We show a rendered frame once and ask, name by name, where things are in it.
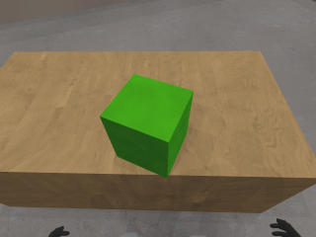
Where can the pedestal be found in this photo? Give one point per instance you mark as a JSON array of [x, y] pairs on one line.
[[244, 151]]

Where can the right robot hand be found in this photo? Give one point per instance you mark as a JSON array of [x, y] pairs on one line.
[[283, 225]]

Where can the carton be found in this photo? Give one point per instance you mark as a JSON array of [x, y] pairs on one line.
[[147, 123]]

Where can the left robot hand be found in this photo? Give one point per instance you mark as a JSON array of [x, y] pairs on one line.
[[57, 232]]

